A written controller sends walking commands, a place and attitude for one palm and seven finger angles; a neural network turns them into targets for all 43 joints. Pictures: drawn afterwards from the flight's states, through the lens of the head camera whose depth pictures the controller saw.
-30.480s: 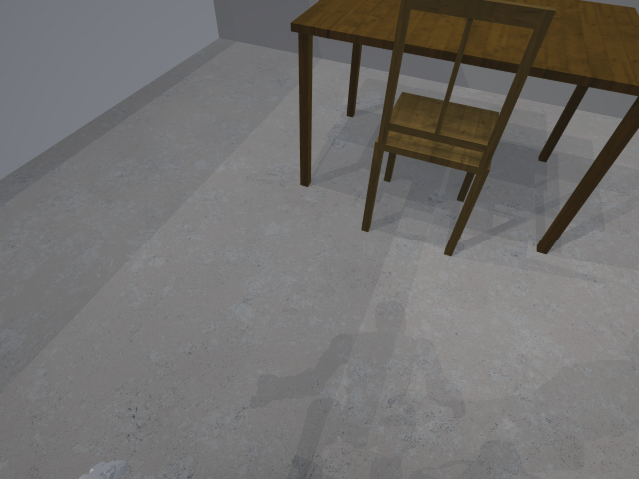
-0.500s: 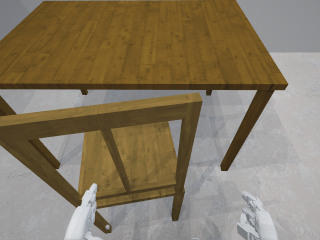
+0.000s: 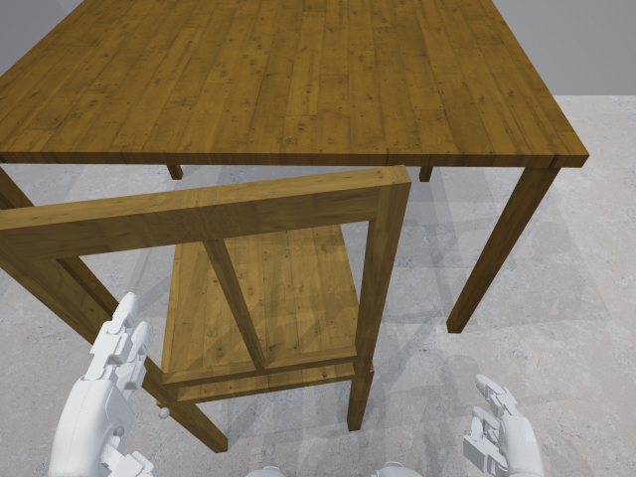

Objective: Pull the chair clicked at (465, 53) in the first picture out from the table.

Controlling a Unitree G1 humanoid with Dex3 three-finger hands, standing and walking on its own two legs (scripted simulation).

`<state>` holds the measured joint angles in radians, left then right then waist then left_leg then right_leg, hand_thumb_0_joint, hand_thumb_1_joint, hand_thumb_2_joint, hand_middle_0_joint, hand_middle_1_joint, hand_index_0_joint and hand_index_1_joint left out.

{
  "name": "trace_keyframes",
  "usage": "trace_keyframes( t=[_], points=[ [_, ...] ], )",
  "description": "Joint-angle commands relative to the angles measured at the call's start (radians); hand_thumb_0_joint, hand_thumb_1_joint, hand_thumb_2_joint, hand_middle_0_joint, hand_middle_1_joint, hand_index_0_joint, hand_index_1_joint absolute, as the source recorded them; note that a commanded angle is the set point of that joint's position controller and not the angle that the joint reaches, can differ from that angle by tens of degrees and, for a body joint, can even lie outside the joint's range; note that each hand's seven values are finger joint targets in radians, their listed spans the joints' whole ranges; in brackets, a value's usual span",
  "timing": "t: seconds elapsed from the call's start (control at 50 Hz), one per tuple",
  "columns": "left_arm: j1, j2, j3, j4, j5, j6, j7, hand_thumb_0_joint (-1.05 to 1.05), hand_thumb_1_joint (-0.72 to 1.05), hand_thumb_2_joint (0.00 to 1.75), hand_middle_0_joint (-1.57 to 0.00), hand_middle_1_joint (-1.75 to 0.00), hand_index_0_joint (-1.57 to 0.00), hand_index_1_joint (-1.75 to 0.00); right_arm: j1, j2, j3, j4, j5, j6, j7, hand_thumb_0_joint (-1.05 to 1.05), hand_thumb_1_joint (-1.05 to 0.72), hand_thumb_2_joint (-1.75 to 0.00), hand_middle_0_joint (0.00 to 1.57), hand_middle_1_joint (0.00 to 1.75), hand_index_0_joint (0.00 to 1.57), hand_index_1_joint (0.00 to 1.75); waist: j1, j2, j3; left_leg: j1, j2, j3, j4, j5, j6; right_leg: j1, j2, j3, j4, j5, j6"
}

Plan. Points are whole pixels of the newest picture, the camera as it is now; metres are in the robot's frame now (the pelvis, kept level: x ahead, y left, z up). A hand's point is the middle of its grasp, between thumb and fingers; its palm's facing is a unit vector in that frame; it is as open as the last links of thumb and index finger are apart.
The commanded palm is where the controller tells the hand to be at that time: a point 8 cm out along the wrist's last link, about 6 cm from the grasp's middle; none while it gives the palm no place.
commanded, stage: draw the hand back to the body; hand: left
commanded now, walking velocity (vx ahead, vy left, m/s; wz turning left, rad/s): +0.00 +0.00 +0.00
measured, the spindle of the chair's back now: (241, 315) +0.32 +0.12 +0.01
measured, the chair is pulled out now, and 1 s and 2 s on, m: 0.16 0.16 0.16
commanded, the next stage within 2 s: step back with the hand held close in 1.12 s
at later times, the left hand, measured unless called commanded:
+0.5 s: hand (63, 390) +0.18 +0.23 +0.14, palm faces +0.29 -0.85 -0.43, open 11.9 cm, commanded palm +0.15 +0.28 +0.20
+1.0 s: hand out of the picture +0.21 +0.25 +0.21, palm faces +0.45 -0.79 -0.41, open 7.5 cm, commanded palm +0.16 +0.30 +0.24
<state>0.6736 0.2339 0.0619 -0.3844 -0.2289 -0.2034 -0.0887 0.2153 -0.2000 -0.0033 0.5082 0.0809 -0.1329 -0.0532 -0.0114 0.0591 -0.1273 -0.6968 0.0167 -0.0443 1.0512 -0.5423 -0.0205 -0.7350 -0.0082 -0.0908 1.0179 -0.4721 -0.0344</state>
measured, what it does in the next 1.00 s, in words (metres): rises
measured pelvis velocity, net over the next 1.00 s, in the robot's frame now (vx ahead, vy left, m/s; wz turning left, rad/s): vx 0.02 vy -0.01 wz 0.00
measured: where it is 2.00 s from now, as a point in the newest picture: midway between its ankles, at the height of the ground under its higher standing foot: outside the picture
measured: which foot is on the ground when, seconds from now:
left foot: down 0.00-1.00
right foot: down 0.00-1.00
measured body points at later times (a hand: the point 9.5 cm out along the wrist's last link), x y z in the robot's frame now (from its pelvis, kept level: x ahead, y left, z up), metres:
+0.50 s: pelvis +0.03 +0.00 +0.05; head +0.02 -0.03 +0.50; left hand +0.16 +0.27 +0.17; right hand +0.24 -0.22 -0.02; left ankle -0.01 +0.13 -0.67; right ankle +0.02 -0.10 -0.67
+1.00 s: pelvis +0.02 -0.01 +0.07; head +0.02 -0.04 +0.51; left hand +0.18 +0.29 +0.24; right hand +0.22 -0.23 -0.02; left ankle -0.01 +0.13 -0.67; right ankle +0.02 -0.10 -0.67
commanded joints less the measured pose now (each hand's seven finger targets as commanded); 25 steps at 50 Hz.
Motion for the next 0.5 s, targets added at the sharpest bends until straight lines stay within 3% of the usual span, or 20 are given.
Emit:
trace_keyframes(
  t=[0.0,0.02,0.04,0.06,0.08,0.1,0.14,0.2,0.26,0.36,0.4,0.48],
  points=[
    [-0.023,0.108,0.145,-0.284,-0.05,-0.085,0.012,0.0,-0.41,0.27,-0.02,-0.03,-0.02,-0.03,-0.093,-0.12,-0.051,-0.154,0.005,-0.091,-0.026,0.0,-0.9,-0.9,0.2,0.3,0.2,0.3,-0.013,-0.067,-0.115,0.073,-0.017,0.0,-0.196,0.248,0.041,0.219,-0.007,0.046,-0.26,0.145,0.031],
    [-0.014,0.097,0.132,-0.279,-0.051,-0.088,0.001,0.0,-0.37,0.29,-0.02,-0.04,-0.02,-0.04,-0.084,-0.122,-0.049,-0.147,0.005,-0.1,-0.024,0.0,-0.9,-0.9,0.2,0.3,0.2,0.3,-0.014,-0.045,-0.116,0.094,-0.017,0.001,-0.208,0.263,0.04,0.218,-0.008,0.036,-0.26,0.166,0.032],
    [0.097,0.271,0.201,-0.196,0.114,0.038,0.133,0.0,-0.33,0.31,-0.03,-0.05,-0.03,-0.05,-0.099,-0.113,-0.06,-0.164,-0.011,-0.049,-0.044,0.0,-0.9,-0.9,0.2,0.3,0.2,0.3,0.071,0.027,-0.139,0.152,0.011,0.008,-0.258,0.287,0.034,0.299,-0.05,0.091,-0.295,0.201,0.004],
    [0.068,0.159,0.11,-0.305,0.127,0.081,0.175,0.0,-0.3,0.32,-0.04,-0.05,-0.04,-0.05,-0.097,-0.1,-0.04,-0.198,-0.018,-0.035,-0.044,0.0,-0.9,-0.9,0.2,0.3,0.2,0.3,0.031,0.041,-0.097,0.181,0.003,0.006,-0.282,0.3,0.033,0.296,-0.06,0.059,-0.314,0.232,0.011],
    [0.08,0.141,0.107,-0.263,0.134,0.109,0.198,0.0,-0.26,0.34,-0.04,-0.06,-0.04,-0.06,-0.101,-0.099,-0.046,-0.183,-0.015,-0.026,-0.046,0.0,-0.9,-0.9,0.2,0.3,0.2,0.3,0.027,0.004,-0.06,0.19,0.009,0.002,-0.288,0.305,0.03,0.288,-0.057,0.048,-0.325,0.243,0.012],
    [0.069,0.117,0.091,-0.253,0.143,0.13,0.21,0.0,-0.22,0.36,-0.04,-0.07,-0.04,-0.07,-0.11,-0.101,-0.043,-0.178,-0.019,-0.016,-0.047,0.0,-0.9,-0.9,0.2,0.3,0.2,0.3,0.028,0.01,-0.042,0.206,0.005,0.005,-0.302,0.319,0.033,0.309,-0.056,0.048,-0.346,0.254,0.01],
    [0.065,0.138,0.104,-0.231,0.15,0.155,0.235,0.0,-0.15,0.39,-0.05,-0.08,-0.05,-0.08,-0.116,-0.105,-0.04,-0.168,-0.024,0.008,-0.055,0.0,-0.9,-0.9,0.2,0.3,0.2,0.3,0.028,-0.037,-0.006,0.244,0.009,0.011,-0.327,0.315,0.038,0.329,-0.052,0.044,-0.38,0.262,0.017],
    [-0.021,0.232,0.189,-0.246,0.153,0.161,0.264,0.0,-0.04,0.44,-0.07,-0.1,-0.07,-0.1,-0.139,-0.115,-0.033,-0.158,-0.03,0.016,-0.072,0.0,-0.9,-0.9,0.2,0.3,0.2,0.3,0.037,-0.081,0.016,0.285,0.006,0.01,-0.38,0.295,0.039,0.384,-0.052,0.048,-0.433,0.235,0.017],
    [-0.064,0.249,0.216,-0.284,0.154,0.155,0.279,0.0,0.07,0.5,-0.08,-0.13,-0.08,-0.13,-0.149,-0.113,-0.022,-0.153,-0.032,-0.001,-0.076,0.0,-0.9,-0.9,0.2,0.3,0.2,0.3,0.046,-0.045,-0.003,0.359,0.003,0.011,-0.426,0.333,0.042,0.439,-0.055,0.044,-0.454,0.278,0.016],
    [-0.123,0.28,0.258,-0.334,0.15,0.152,0.286,0.0,0.25,0.58,-0.11,-0.16,-0.11,-0.16,-0.166,-0.112,-0.008,-0.12,-0.033,-0.028,-0.073,0.0,-0.9,-0.9,0.2,0.3,0.2,0.3,0.052,0.049,0.022,0.445,0.003,0.01,-0.481,0.372,0.035,0.488,-0.049,0.04,-0.501,0.318,0.011],
    [-0.15,0.316,0.297,-0.357,0.15,0.151,0.293,0.0,0.32,0.62,-0.12,-0.18,-0.12,-0.18,-0.173,-0.116,-0.004,-0.103,-0.036,-0.043,-0.071,0.0,-0.9,-0.9,0.2,0.3,0.2,0.3,0.056,0.068,0.018,0.465,0.001,0.007,-0.503,0.395,0.032,0.524,-0.046,0.039,-0.518,0.34,0.006],
    [-0.178,0.323,0.328,-0.385,0.147,0.143,0.298,0.0,0.47,0.69,-0.14,-0.21,-0.14,-0.21,-0.176,-0.116,-0.004,-0.081,-0.041,-0.07,-0.065,0.0,-0.9,-0.9,0.2,0.3,0.2,0.3,0.059,0.04,0.012,0.513,0.004,0.009,-0.532,0.452,0.032,0.563,-0.044,0.031,-0.53,0.408,0.009]
  ],
)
